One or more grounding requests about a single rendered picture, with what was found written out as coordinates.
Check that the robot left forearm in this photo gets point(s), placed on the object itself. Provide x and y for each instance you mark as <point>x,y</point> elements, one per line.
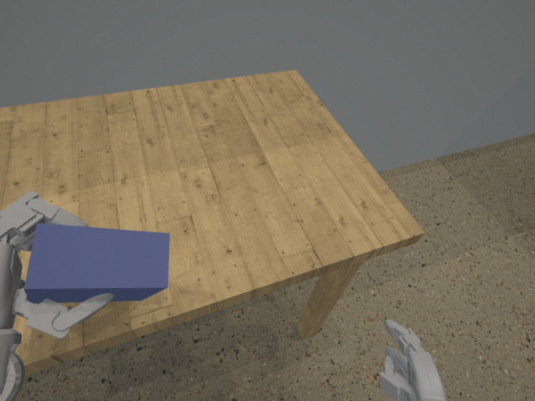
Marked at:
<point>12,371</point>

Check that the sponge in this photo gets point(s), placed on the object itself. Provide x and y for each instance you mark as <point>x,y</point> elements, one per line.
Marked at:
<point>75,263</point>

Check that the robot left hand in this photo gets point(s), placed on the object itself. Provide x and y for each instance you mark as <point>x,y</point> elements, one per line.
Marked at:
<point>17,228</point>

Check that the table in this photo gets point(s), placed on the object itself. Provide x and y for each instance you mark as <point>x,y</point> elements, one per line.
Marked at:
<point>258,185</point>

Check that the robot right hand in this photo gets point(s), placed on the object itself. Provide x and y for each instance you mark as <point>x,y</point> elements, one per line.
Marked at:
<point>418,378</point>

